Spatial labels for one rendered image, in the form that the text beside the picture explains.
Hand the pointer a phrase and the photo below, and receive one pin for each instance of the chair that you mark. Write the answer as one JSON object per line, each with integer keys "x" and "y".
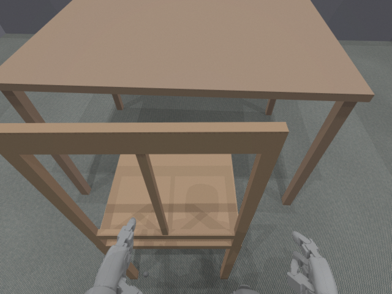
{"x": 175, "y": 178}

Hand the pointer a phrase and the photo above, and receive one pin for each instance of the table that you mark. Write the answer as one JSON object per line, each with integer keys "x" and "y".
{"x": 252, "y": 49}

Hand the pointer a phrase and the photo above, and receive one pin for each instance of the right robot shin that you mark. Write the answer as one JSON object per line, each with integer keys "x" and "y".
{"x": 244, "y": 286}

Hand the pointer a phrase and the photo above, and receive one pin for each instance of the robot right hand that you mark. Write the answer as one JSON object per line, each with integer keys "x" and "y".
{"x": 317, "y": 277}

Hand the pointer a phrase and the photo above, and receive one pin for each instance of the robot left hand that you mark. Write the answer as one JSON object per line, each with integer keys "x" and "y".
{"x": 117, "y": 261}

